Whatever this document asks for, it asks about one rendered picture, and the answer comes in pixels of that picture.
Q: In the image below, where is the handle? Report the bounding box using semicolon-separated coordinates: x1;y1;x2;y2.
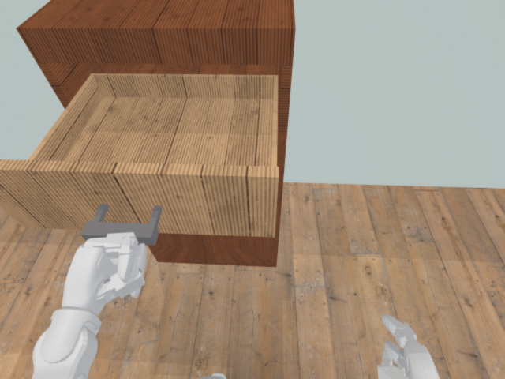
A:
81;204;163;246

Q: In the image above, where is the cabinet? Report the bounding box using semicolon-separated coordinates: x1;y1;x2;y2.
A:
17;0;296;267

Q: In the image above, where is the robot left forearm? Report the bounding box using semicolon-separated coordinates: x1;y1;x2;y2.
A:
32;307;102;379

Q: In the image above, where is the right robot hand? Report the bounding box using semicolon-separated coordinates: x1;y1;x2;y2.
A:
377;314;440;379

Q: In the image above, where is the left robot hand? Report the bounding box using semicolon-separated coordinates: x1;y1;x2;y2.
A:
62;232;147;316

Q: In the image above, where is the drawer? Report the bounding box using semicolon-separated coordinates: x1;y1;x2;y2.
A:
0;73;279;238

